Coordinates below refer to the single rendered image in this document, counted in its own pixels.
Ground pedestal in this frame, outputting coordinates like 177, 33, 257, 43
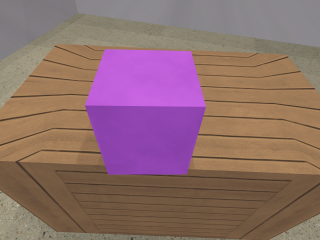
0, 44, 320, 240

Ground carton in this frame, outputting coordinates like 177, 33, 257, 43
85, 49, 206, 175

